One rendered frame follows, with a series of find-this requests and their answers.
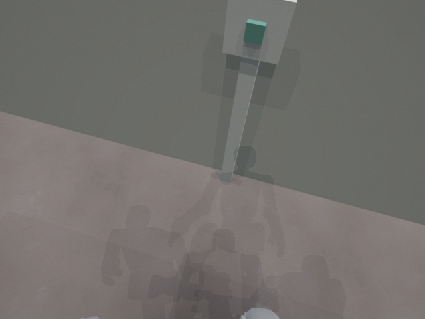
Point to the panel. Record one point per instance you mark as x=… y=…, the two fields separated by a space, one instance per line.
x=278 y=15

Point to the button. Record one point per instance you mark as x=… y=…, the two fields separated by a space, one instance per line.
x=254 y=31

